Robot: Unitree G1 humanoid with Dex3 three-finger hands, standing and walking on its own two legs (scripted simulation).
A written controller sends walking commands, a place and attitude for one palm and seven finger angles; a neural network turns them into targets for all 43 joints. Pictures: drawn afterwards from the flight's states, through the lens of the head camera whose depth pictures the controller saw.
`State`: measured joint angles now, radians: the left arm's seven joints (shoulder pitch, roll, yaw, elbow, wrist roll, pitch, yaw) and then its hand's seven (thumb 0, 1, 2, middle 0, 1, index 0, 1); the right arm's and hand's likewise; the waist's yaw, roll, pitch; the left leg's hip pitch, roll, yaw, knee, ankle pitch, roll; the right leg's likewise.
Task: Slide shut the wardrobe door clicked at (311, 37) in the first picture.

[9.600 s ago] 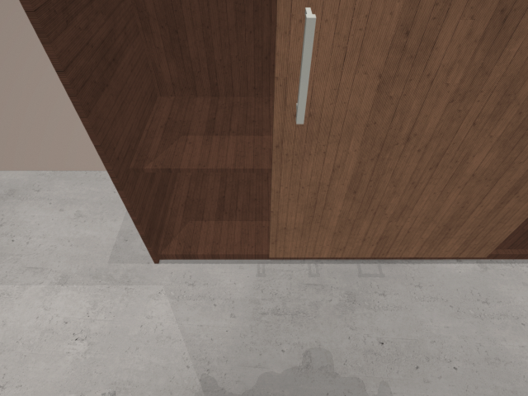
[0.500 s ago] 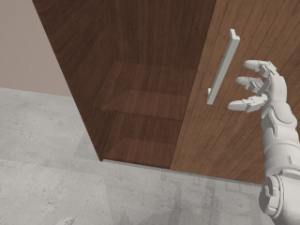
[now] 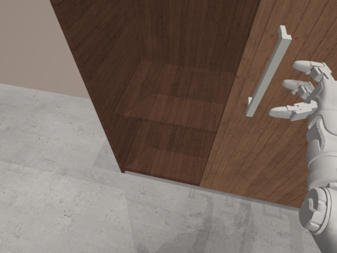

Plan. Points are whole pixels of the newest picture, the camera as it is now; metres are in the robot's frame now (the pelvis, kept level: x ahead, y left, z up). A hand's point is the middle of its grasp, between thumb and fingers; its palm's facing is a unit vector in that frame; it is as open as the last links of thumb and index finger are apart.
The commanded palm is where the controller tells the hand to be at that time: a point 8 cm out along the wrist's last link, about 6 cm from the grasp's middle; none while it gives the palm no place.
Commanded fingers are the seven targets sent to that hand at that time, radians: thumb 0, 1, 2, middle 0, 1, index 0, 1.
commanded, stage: move the hooked fingers beside the handle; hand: right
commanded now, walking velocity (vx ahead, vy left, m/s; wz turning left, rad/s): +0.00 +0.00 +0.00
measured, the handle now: (263, 77) +0.53 -0.14 +0.14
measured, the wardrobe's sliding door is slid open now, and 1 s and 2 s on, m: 0.48 0.48 0.48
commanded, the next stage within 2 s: feel for the door with the fingertips in 0.42 s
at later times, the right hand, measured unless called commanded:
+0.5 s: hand (287, 91) +0.48 -0.19 +0.15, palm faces +0.08 +1.00 +0.00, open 14.0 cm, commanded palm +0.45 -0.24 +0.15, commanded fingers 0.00 0.50 -0.30 0.30 1.20 0.30 1.20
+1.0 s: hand (270, 89) +0.48 -0.15 +0.15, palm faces +0.07 +1.00 +0.01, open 14.0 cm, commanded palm +0.46 -0.21 +0.15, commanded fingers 0.00 0.50 -0.30 0.30 1.20 0.30 1.20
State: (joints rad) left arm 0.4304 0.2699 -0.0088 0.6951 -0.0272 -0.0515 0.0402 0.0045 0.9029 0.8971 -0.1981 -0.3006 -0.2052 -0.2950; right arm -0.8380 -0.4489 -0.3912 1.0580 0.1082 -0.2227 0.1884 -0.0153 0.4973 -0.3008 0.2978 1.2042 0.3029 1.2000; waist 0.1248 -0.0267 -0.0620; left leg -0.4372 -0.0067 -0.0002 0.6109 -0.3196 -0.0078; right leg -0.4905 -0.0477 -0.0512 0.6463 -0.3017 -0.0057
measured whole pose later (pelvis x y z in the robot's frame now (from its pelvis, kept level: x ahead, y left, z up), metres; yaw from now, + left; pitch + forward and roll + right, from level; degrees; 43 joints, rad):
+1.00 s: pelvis +0.00 +0.00 +0.00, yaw -1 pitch +8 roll +1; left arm 0.38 0.25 -0.02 0.68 -0.02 -0.05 0.02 0.00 0.90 0.90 -0.20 -0.30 -0.21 -0.29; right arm -0.88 -0.34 -0.32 1.05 0.09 -0.19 0.07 -0.02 0.50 -0.30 0.30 1.20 0.30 1.20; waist 0.12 -0.03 -0.07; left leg -0.44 -0.01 0.01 0.63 -0.34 0.00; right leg -0.49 -0.05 -0.04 0.66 -0.31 0.00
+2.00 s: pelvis -0.01 +0.00 +0.00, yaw -1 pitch +8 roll +1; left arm 0.37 0.25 -0.01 0.69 -0.02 -0.07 0.02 0.00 0.90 0.90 -0.20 -0.30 -0.21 -0.30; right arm -0.91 -0.31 -0.27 1.07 0.10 -0.21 0.04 -0.02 0.50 -0.30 0.30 1.20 0.30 1.20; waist 0.11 -0.03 -0.07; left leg -0.45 0.01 0.01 0.65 -0.33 -0.01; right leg -0.51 -0.03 -0.04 0.68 -0.31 -0.01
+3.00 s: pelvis -0.01 +0.01 +0.00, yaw -1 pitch +8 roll +1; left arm 0.37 0.25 -0.01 0.69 -0.01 -0.06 0.01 0.00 0.90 0.90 -0.20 -0.30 -0.20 -0.29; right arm -0.96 -0.27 -0.26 1.11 0.08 -0.22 -0.02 -0.01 0.50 -0.30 0.29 1.20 0.30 1.20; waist 0.12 -0.03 -0.07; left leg -0.47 0.00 0.01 0.66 -0.34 0.00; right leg -0.52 -0.04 -0.03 0.68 -0.31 0.00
